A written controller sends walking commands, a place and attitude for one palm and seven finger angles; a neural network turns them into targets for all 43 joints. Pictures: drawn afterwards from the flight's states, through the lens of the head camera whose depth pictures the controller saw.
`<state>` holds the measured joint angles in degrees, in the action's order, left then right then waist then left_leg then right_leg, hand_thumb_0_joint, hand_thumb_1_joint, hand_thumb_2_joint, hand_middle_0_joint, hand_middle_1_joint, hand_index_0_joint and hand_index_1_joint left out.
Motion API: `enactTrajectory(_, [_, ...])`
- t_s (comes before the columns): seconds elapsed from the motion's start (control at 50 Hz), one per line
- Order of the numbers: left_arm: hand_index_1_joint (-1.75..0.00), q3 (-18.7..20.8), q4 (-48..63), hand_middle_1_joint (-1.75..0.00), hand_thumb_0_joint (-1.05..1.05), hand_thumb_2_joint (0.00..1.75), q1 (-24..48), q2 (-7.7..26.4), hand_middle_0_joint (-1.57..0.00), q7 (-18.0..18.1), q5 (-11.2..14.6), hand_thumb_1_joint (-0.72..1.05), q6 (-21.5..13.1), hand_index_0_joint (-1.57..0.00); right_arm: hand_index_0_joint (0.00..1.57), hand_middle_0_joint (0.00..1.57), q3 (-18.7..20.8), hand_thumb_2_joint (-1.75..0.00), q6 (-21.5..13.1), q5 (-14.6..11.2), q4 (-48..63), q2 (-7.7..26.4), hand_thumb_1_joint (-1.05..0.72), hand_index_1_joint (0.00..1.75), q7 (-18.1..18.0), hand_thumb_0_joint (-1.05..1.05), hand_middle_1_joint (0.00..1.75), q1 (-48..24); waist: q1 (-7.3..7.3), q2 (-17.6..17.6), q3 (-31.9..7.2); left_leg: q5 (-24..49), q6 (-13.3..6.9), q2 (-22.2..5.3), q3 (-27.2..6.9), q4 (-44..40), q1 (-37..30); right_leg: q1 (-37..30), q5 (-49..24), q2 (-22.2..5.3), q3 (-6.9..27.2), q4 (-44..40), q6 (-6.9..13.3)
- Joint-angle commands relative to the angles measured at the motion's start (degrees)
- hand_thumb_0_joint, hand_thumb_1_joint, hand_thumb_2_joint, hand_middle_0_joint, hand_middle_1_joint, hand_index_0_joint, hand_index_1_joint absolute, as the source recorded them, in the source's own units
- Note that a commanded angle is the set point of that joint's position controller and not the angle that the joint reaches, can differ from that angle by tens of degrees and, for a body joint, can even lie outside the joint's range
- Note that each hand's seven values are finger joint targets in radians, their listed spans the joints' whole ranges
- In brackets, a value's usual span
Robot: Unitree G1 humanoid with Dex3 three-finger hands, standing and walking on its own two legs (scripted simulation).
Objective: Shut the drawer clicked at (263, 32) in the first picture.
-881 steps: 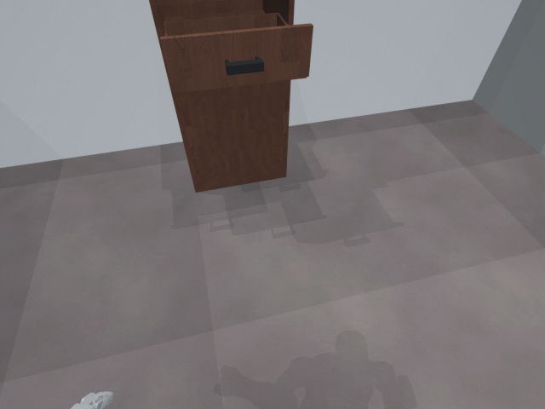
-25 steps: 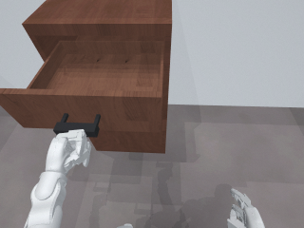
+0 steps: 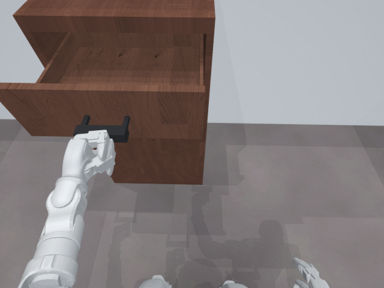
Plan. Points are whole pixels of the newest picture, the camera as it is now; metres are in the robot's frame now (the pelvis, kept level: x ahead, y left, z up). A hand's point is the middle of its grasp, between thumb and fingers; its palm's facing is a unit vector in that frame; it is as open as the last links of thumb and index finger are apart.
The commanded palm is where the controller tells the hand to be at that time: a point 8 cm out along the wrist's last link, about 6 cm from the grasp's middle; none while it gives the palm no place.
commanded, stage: push the drawer shut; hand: left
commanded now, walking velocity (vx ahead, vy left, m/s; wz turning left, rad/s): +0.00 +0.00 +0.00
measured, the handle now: (104, 126) +0.45 +0.20 +0.07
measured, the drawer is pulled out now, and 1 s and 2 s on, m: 0.22 0.09 0.00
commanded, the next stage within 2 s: none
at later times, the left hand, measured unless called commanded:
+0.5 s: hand (118, 133) +0.43 +0.17 +0.06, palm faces -0.02 -1.00 -0.04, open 3.2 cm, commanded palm +0.42 +0.23 +0.07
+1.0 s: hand (124, 111) +0.50 +0.17 +0.06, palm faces -0.01 -1.00 -0.03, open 3.2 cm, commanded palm +0.48 +0.23 +0.07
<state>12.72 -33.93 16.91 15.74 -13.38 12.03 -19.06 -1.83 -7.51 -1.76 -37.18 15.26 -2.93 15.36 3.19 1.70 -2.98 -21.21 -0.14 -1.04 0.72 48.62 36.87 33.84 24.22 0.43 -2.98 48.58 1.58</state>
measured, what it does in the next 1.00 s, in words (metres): stands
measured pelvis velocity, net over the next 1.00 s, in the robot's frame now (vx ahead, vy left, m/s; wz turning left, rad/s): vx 0.00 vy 0.00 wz -0.02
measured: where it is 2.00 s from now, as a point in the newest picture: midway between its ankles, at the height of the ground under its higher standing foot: outside the picture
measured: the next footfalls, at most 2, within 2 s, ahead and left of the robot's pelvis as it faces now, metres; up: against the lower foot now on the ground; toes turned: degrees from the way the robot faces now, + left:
none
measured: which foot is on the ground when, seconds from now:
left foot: down 0.00-1.00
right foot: down 0.00-1.00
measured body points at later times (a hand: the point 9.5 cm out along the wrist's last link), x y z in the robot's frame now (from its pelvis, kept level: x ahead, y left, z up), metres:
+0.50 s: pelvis +0.00 +0.01 -0.01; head +0.08 +0.01 +0.44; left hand +0.43 +0.23 +0.07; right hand +0.07 -0.25 -0.12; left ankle +0.03 +0.12 -0.70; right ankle +0.00 -0.10 -0.70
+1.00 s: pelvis +0.00 +0.00 -0.02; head +0.11 +0.01 +0.42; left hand +0.49 +0.22 +0.07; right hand +0.02 -0.26 -0.14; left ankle +0.03 +0.12 -0.70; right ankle +0.00 -0.10 -0.70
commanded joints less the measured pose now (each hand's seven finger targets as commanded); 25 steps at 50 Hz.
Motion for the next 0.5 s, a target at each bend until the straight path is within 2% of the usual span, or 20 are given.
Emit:
enactTrajectory(0.0, [-1.60, 3.46, 10.92, -1.60, 0.00, 0.90, 22.89, 10.99, -1.40, 1.31, 1.07, 0.90, -4.46, -1.40, 0.20, 0.20, 3.15, -0.90, -1.53, -0.30, 6.77, 7.52, -0.90, 0.30, -0.07, 0.00, 0.30, 0.27, 1.07, 0.48, -18.22, 8.03, -1.14, 1.02, -1.48, -5.85, -10.23, -4.89, -13.04, 0.01, 2.62, -7.76, -1.03])
enactTrajectory(0.02, [-1.60, 4.55, 10.54, -1.60, 0.00, 0.90, 23.98, 12.07, -1.40, 1.56, 1.06, 0.90, -4.60, -1.40, 0.20, 0.20, 3.30, -0.90, -1.38, -0.25, 6.59, 7.66, -0.90, 0.30, 0.00, 0.00, 0.30, 0.71, 0.90, -0.08, -18.44, 8.23, -1.06, 0.91, -1.65, -5.90, -10.22, -5.00, -13.19, 0.07, 2.47, -7.65, -0.93])
enactTrajectory(0.04, [-1.60, 4.01, 10.18, -1.60, 0.00, 0.90, 23.72, 11.59, -1.40, 1.60, 0.82, 0.90, -4.67, -1.40, 0.20, 0.20, 3.29, -0.90, -1.22, -0.26, 6.85, 7.62, -0.90, 0.30, 0.15, 0.00, 0.30, 0.71, 0.62, 1.72, -18.54, 8.34, -0.93, 0.96, -1.64, -6.02, -10.55, -4.75, -13.07, 0.12, 2.42, -7.48, -0.73])
enactTrajectory(0.06, [-1.60, 4.35, 9.33, -1.60, 0.00, 0.90, 24.61, 12.26, -1.40, 1.94, 0.50, 0.90, -4.74, -1.40, 0.20, 0.20, 3.31, -0.90, -0.98, -0.18, 6.67, 7.88, -0.90, 0.30, 0.17, 0.00, 0.30, 1.22, 1.11, 0.29, -18.36, 8.15, -1.06, 0.80, -1.99, -5.87, -10.27, -4.07, -12.39, 0.36, 2.03, -7.19, -0.73])
enactTrajectory(0.08, [-1.60, 3.72, 9.40, -1.60, 0.00, 0.90, 26.35, 11.63, -1.40, 2.08, 0.37, 0.90, -4.88, -1.40, 0.20, 0.20, 3.29, -0.90, -0.84, -0.15, 6.61, 7.77, -0.90, 0.30, 0.28, 0.00, 0.30, 1.39, 1.30, 0.67, -18.81, 8.54, -1.11, 0.84, -1.86, -5.85, -10.68, -4.03, -13.06, 0.37, 2.25, -7.25, -0.81])
enactTrajectory(0.1, [-1.60, 4.39, 8.86, -1.60, 0.00, 0.90, 26.23, 12.17, -1.40, 2.36, 0.25, 0.90, -4.95, -1.40, 0.20, 0.20, 3.54, -0.90, -0.65, -0.11, 6.43, 7.89, -0.90, 0.30, 0.36, 0.00, 0.30, 1.94, 1.10, -0.11, -19.92, 9.55, -1.02, 0.74, -2.02, -5.79, -10.93, -4.48, -13.90, 0.41, 2.01, -6.93, -0.73])
enactTrajectory(0.12, [-1.60, 4.05, 7.44, -1.60, 0.00, 0.90, 26.23, 11.61, -1.40, 2.45, 0.19, 0.90, -4.71, -1.40, 0.20, 0.20, 3.51, -0.90, -0.42, -0.06, 6.53, 7.86, -0.90, 0.30, 0.42, 0.00, 0.30, 2.05, 1.26, -0.12, -19.24, 9.10, -1.01, 0.81, -1.72, -5.71, -10.54, -4.10, -13.71, 0.46, 2.10, -7.12, -0.84])
enactTrajectory(0.14, [-1.60, 4.24, 6.85, -1.60, 0.00, 0.90, 28.32, 12.44, -1.40, 2.59, -0.05, 0.90, -4.79, -1.40, 0.20, 0.20, 3.40, -0.90, -0.17, -0.15, 6.29, 8.02, -0.90, 0.30, 0.43, 0.00, 0.30, 2.20, 1.57, 0.38, -18.52, 8.43, -0.92, 0.68, -1.98, -5.80, -10.08, -3.22, -12.84, 0.45, 1.97, -7.02, -0.72])
enactTrajectory(0.16, [-1.60, 4.71, 4.82, -1.60, 0.00, 0.90, 29.65, 13.03, -1.40, 2.72, -0.26, 0.90, -4.68, -1.40, 0.20, 0.20, 3.34, -0.90, 0.10, 0.02, 5.88, 8.21, -0.90, 0.30, 0.36, 0.00, 0.30, 2.64, 2.06, -1.23, -17.72, 7.72, -1.16, 0.71, -2.06, -5.53, -9.16, -2.76, -12.23, 0.62, 2.04, -7.03, -0.86])
enactTrajectory(0.18, [-1.60, 5.18, 5.19, -1.60, 0.00, 0.90, 31.83, 14.05, -1.40, 2.84, -0.56, 0.90, -5.04, -1.40, 0.20, 0.20, 3.43, -0.90, 0.29, -0.04, 5.76, 8.21, -0.90, 0.30, 0.35, 0.00, 0.30, 2.77, 2.12, 0.04, -18.24, 8.00, -1.11, 0.67, -2.01, -5.44, -9.44, -2.58, -12.49, 0.57, 2.17, -6.86, -0.80])
enactTrajectory(0.22, [-1.60, 4.13, 4.51, -1.60, 0.00, 0.90, 32.20, 12.42, -1.40, 2.80, -0.63, 0.90, -5.16, -1.40, 0.20, 0.20, 3.48, -0.90, 0.46, 0.03, 6.00, 8.01, -0.90, 0.30, 0.58, 0.00, 0.30, 3.01, 1.99, 1.31, -19.20, 8.59, -0.98, 0.69, -2.06, -5.41, -10.73, -2.20, -12.68, 0.59, 2.00, -6.84, -0.62])
enactTrajectory(0.24, [-1.60, 5.17, 3.39, -1.60, 0.00, 0.90, 32.26, 13.57, -1.40, 2.88, -0.72, 0.90, -5.19, -1.40, 0.20, 0.20, 3.52, -0.90, 0.70, 0.06, 5.75, 8.17, -0.90, 0.30, 0.58, 0.00, 0.30, 3.42, 1.83, 0.50, -19.55, 9.23, -0.95, 0.59, -2.19, -5.27, -10.60, -2.45, -13.30, 0.68, 1.90, -6.57, -0.55])
enactTrajectory(0.28, [-1.60, 5.26, 2.77, -1.60, 0.00, 0.90, 34.60, 14.23, -1.40, 3.03, -1.03, 0.90, -5.46, -1.40, 0.20, 0.20, 3.47, -0.90, 1.10, 0.11, 5.45, 8.29, -0.90, 0.30, 0.66, 0.00, 0.30, 3.99, 2.29, 0.98, -20.81, 10.16, -1.04, 0.55, -2.30, -4.77, -10.89, -2.01, -14.08, 0.70, 2.01, -6.14, -0.59])
enactTrajectory(0.34, [-1.60, 4.13, 0.17, -1.60, 0.00, 0.90, 38.12, 12.87, -1.40, 3.08, -1.16, 0.90, -5.47, -1.40, 0.20, 0.20, 3.50, -0.90, 1.44, 0.17, 5.03, 8.22, -0.90, 0.30, 0.81, 0.00, 0.30, 4.52, 3.07, 0.29, -20.62, 9.31, -1.03, 0.51, -2.35, -4.51, -10.60, -0.87, -13.21, 0.83, 1.91, -6.16, -0.71])
enactTrajectory(0.36, [-1.60, 5.40, -0.99, -1.60, 0.00, 0.90, 38.51, 14.69, -1.40, 3.22, -1.49, 0.90, -5.61, -1.40, 0.20, 0.20, 3.44, -0.90, 1.64, 0.27, 4.91, 8.57, -0.90, 0.30, 0.77, 0.00, 0.30, 4.94, 2.83, 0.32, -20.39, 9.37, -1.09, 0.51, -2.45, -4.31, -9.94, -0.78, -13.11, 0.92, 1.87, -5.93, -0.53])
enactTrajectory(0.38, [-1.60, 5.09, -1.82, -1.60, 0.00, 0.90, 39.93, 14.39, -1.40, 3.18, -1.63, 0.90, -5.75, -1.40, 0.20, 0.20, 3.43, -0.90, 1.80, 0.28, 4.78, 8.47, -0.90, 0.30, 0.84, 0.00, 0.30, 5.14, 3.33, 0.10, -20.81, 9.35, -1.14, 0.56, -2.36, -4.18, -9.93, -0.68, -13.35, 0.86, 1.99, -5.89, -0.68])
enactTrajectory(0.4, [-1.60, 6.14, -1.68, -1.60, 0.00, 0.90, 40.77, 15.86, -1.40, 3.25, -1.92, 0.90, -6.05, -1.40, 0.20, 0.20, 3.54, -0.90, 1.95, 0.39, 4.62, 8.58, -0.90, 0.30, 0.82, 0.00, 0.30, 5.43, 2.85, 1.55, -21.91, 10.42, -1.02, 0.54, -2.38, -3.87, -10.36, -0.83, -14.23, 0.78, 2.13, -5.48, -0.52])
enactTrajectory(0.42, [-1.60, 5.02, -1.94, -1.60, 0.00, 0.90, 40.68, 14.12, -1.40, 3.15, -1.84, 0.90, -6.06, -1.40, 0.20, 0.20, 3.54, -0.90, 2.04, 0.40, 4.78, 8.28, -0.90, 0.30, 0.97, 0.00, 0.30, 5.59, 3.14, 1.35, -22.82, 11.32, -1.08, 0.59, -2.24, -3.69, -10.91, -1.13, -15.09, 0.85, 2.05, -5.38, -0.61])
enactTrajectory(0.44, [-1.60, 6.40, -3.59, -1.60, 0.00, 0.90, 40.47, 15.62, -1.40, 3.17, -1.96, 0.90, -5.97, -1.40, 0.20, 0.20, 3.55, -0.90, 2.26, 0.53, 4.64, 8.51, -0.90, 0.30, 0.98, 0.00, 0.30, 5.95, 2.78, 1.11, -22.74, 11.58, -1.02, 0.56, -2.14, -3.43, -10.23, -1.40, -15.59, 0.83, 2.14, -5.31, -0.54])
enactTrajectory(0.48, [-1.60, 7.40, -5.99, -1.60, 0.00, 0.90, 42.50, 17.39, -1.40, 3.01, -2.16, 0.90, -6.00, -1.40, 0.20, 0.20, 3.31, -0.90, 2.75, 0.51, 4.29, 8.66, -0.90, 0.30, 1.03, 0.00, 0.30, 6.37, 3.48, 0.24, -21.67, 9.92, -1.27, 0.64, -1.93, -2.98, -8.07, -0.94, -14.50, 0.89, 2.45, -5.35, -0.75])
